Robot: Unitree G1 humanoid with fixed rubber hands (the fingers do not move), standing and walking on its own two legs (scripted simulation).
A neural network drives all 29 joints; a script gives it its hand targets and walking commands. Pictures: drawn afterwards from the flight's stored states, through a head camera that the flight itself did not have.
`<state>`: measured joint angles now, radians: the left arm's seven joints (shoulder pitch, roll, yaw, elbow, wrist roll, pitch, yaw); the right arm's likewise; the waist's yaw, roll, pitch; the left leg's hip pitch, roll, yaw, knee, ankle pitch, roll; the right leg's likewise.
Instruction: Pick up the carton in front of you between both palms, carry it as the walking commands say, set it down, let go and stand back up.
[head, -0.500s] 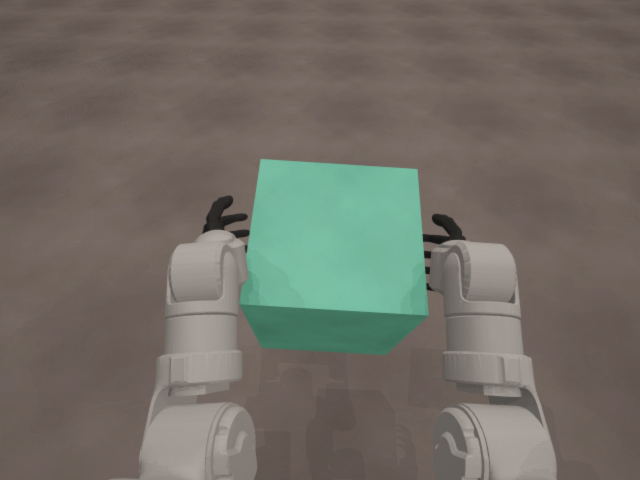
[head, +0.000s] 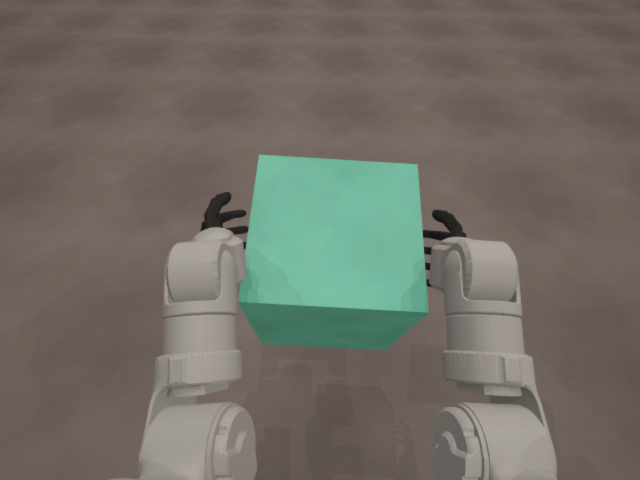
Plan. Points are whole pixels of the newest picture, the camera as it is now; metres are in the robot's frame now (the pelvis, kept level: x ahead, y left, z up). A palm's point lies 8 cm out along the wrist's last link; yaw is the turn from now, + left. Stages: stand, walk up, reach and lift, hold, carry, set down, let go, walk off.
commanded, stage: carry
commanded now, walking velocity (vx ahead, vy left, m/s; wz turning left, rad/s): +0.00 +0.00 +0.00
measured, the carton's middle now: (330, 264) +0.41 +0.01 +0.04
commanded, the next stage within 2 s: none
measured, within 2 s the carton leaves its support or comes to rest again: neither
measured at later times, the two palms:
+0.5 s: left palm (217, 248) +0.35 +0.14 +0.14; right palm (452, 261) +0.34 -0.14 +0.13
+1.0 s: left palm (218, 208) +0.43 +0.16 +0.13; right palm (422, 226) +0.42 -0.12 +0.12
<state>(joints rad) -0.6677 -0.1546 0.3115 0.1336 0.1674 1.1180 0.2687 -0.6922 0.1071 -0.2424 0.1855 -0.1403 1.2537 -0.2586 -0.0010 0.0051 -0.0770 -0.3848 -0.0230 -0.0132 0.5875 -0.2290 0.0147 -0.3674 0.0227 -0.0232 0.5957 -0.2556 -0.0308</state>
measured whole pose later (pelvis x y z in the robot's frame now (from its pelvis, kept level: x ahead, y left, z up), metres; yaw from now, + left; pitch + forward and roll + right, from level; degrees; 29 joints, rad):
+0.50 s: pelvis +0.00 +0.00 +0.00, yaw +0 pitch +2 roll +0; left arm -0.67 -0.16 0.31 0.16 0.18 1.11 0.26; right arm -0.69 0.11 -0.25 0.21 -0.15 1.25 -0.25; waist 0.00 0.01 -0.09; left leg -0.38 -0.02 -0.01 0.58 -0.23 0.01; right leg -0.37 0.02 -0.02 0.59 -0.25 -0.03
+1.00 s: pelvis +0.09 +0.02 +0.00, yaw +1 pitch +5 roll -1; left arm -0.64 -0.16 0.36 0.16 0.18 1.12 0.25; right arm -0.65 0.14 -0.23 0.22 -0.15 1.24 -0.27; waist -0.06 0.03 -0.16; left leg -0.31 -0.02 0.02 0.61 -0.39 0.06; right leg -0.59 0.02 -0.07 0.97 -0.45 -0.04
